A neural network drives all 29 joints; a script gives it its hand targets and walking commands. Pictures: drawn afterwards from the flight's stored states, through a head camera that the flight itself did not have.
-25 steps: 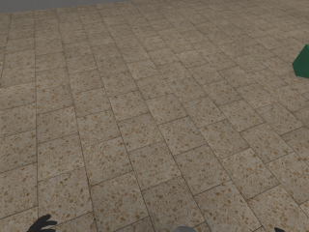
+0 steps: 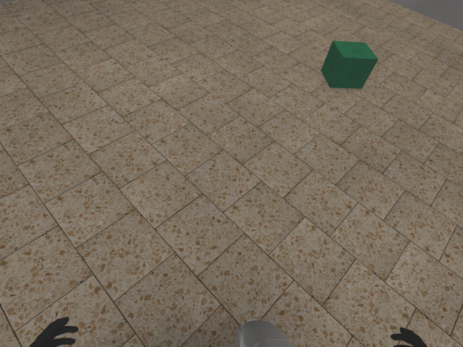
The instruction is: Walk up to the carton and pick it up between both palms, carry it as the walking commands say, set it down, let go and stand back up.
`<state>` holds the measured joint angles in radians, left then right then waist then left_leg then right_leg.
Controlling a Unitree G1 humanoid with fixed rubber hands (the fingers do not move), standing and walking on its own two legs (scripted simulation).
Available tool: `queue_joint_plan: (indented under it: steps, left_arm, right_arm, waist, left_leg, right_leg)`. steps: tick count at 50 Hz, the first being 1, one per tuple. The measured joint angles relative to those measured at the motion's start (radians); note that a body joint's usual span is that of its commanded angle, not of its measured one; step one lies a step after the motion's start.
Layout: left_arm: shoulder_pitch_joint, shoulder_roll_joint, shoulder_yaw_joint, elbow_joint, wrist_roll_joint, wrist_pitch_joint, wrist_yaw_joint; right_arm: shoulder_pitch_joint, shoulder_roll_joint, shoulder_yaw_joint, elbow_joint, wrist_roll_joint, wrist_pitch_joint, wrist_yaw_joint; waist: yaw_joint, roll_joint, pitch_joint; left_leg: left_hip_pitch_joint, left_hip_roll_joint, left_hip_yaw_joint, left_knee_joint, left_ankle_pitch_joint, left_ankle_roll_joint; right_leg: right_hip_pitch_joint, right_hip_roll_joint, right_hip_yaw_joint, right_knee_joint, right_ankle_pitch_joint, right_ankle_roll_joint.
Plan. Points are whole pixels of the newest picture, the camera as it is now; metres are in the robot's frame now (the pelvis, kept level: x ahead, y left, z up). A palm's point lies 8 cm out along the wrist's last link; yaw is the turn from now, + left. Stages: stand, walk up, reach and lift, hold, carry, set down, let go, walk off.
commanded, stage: walk up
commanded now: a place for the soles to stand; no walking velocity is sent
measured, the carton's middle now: (347, 65) +2.05 -1.00 -0.62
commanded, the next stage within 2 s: none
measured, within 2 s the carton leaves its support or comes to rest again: neither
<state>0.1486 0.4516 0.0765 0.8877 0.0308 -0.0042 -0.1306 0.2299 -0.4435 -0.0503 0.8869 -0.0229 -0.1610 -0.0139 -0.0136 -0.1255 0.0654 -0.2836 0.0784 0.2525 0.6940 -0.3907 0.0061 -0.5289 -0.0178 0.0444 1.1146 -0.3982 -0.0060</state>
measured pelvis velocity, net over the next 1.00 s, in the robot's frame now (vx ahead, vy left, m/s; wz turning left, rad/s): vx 0.51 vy -0.12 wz -0.33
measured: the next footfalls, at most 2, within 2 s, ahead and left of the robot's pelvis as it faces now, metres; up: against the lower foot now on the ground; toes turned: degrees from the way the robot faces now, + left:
right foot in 0.18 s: +0.30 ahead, -0.18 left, +0.00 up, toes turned -10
left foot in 0.42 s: +0.36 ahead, +0.08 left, +0.00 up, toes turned -5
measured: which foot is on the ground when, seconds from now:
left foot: down 0.00-0.24, up 0.26-0.40, down 0.42-0.80, up 0.82-0.98, down 1.00-1.00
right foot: up 0.00-0.16, down 0.18-0.44, up 0.46-0.74, down 0.76-1.00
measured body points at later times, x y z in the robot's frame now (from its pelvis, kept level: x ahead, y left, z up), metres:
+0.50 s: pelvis +0.27 -0.02 -0.01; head +0.27 -0.01 +0.43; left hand +0.46 +0.26 -0.12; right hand +0.28 -0.37 -0.09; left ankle +0.32 +0.09 -0.71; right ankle +0.25 -0.17 -0.68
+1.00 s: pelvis +0.51 -0.12 -0.01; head +0.55 -0.12 +0.43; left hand +0.77 +0.12 -0.12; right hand +0.48 -0.47 -0.11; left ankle +0.59 -0.03 -0.71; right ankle +0.55 -0.27 -0.71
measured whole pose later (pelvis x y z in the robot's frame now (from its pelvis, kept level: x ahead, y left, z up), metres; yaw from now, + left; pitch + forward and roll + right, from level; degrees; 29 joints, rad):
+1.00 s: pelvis +0.51 -0.12 -0.01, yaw -19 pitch -2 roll -4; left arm 0.04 0.41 0.06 0.87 0.00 -0.05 -0.08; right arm 0.21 -0.46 -0.04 0.90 0.02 -0.13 0.04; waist -0.01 0.05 0.12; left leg -0.47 0.12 0.02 0.92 -0.47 0.04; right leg -0.44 0.02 -0.11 0.73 -0.25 -0.02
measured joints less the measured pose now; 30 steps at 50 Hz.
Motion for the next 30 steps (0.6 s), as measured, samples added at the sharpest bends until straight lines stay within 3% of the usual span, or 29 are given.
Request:
queue_joint_plan:
  steps: [5,9,10,11,14,16,19,21,22,24,25,27,30]
  left_arm:
    - [-0.053,0.005,0.006,-0.006,-0.006,-0.001,-0.018]
    - [-0.104,0.017,0.02,-0.006,-0.011,-0.013,-0.027]
    - [-0.116,0.017,0.024,-0.005,-0.011,-0.019,-0.023]
    - [-0.131,0.017,0.03,-0.007,-0.012,-0.026,-0.016]
    - [-0.151,0.017,0.032,-0.034,-0.033,-0.042,0.017]
    - [-0.143,0.006,0.02,-0.046,-0.047,-0.046,0.036]
    - [-0.116,-0.017,0.003,-0.044,-0.051,-0.038,0.045]
    - [-0.089,-0.022,-0.009,-0.033,-0.043,-0.026,0.041]
    - [-0.07,-0.017,-0.013,-0.026,-0.038,-0.019,0.04]
    - [-0.021,-0.015,-0.015,-0.007,-0.023,-0.005,0.048]
    - [0.001,-0.012,-0.015,0.009,-0.016,0.0,0.051]
    - [0.026,-0.003,-0.013,0.041,-0.007,0.003,0.044]
    - [0.039,0.008,-0.009,0.064,-0.003,-0.014,0.033]
  right_arm:
    - [0.084,-0.04,-0.013,0.029,0.001,0.006,0.012]
    - [0.128,-0.066,-0.026,0.051,0.013,0.015,0.026]
    - [0.138,-0.069,-0.03,0.057,0.019,0.019,0.028]
    - [0.141,-0.063,-0.032,0.063,0.027,0.026,0.029]
    - [0.101,-0.032,-0.007,0.063,0.038,0.043,0.033]
    - [0.053,-0.018,0.009,0.051,0.041,0.034,0.037]
    - [0.005,-0.005,0.022,0.023,0.037,0.017,0.043]
    - [-0.008,-0.002,0.019,0.015,0.032,0.01,0.048]
    - [-0.007,0.0,0.014,0.015,0.023,0.004,0.049]
    - [0.016,-0.002,0.003,0.013,0.008,-0.005,0.041]
    - [0.023,-0.001,0.001,0.021,0.006,-0.002,0.035]
    - [0.046,-0.003,-0.003,0.035,0.003,0.003,0.023]
    - [0.096,-0.01,-0.013,0.052,0.003,0.003,0.019]
  waist:
    - [-0.036,0.032,-0.027]
    - [-0.062,0.07,-0.048]
    - [-0.071,0.093,-0.054]
    - [-0.073,0.112,-0.057]
    - [-0.054,0.126,-0.039]
    - [-0.035,0.142,-0.003]
    - [-0.009,0.166,0.027]
    - [0.005,0.16,0.025]
    - [0.021,0.137,0.018]
    - [0.04,0.099,-0.022]
    - [0.038,0.081,-0.039]
    - [0.019,0.051,-0.055]
    - [0.004,0.021,-0.063]
  left_leg:
    - [0.165,0.025,0.061,-0.069,-0.07,-0.041]
    - [0.292,0.059,0.103,-0.087,-0.148,-0.088]
    - [0.295,0.088,0.088,-0.04,-0.177,-0.08]
    - [0.261,0.118,0.049,0.064,-0.148,-0.056]
    - [0.078,0.087,-0.146,0.427,-0.094,0.005]
    - [-0.024,0.068,-0.208,0.491,-0.053,0.026]
    - [-0.138,0.063,-0.233,0.344,-0.088,0.031]
    - [-0.167,0.057,-0.204,0.165,-0.061,0.027]
    - [-0.155,0.039,-0.187,0.14,0.031,0.022]
    - [-0.137,0.028,-0.134,0.163,0.013,-0.006]
    - [-0.118,0.023,-0.113,0.16,-0.029,-0.031]
    - [-0.064,0.009,-0.087,0.124,-0.047,-0.015]
    - [0.041,-0.001,-0.061,0.046,-0.068,-0.019]
  right_leg:
    - [-0.048,-0.071,-0.024,-0.242,0.01,0.004]
    - [-0.016,-0.076,-0.062,-0.449,0.222,-0.023]
    - [-0.002,-0.056,-0.074,-0.444,0.3,-0.021]
    - [-0.002,-0.038,-0.085,-0.407,0.289,-0.012]
    - [0.02,0.004,-0.075,-0.356,0.159,-0.002]
    - [0.067,0.028,-0.072,-0.383,0.182,-0.005]
    - [0.129,0.05,-0.072,-0.411,0.145,0.008]
    - [0.144,0.041,-0.07,-0.386,0.101,0.01]
    - [0.136,0.024,-0.053,-0.339,0.056,-0.002]
    - [0.059,0.022,0.008,-0.144,-0.052,-0.031]
    - [0.018,0.032,0.043,-0.047,-0.047,-0.034]
    - [-0.028,0.024,0.056,0.055,0.003,-0.033]
    - [-0.07,-0.015,0.03,0.049,0.064,-0.005]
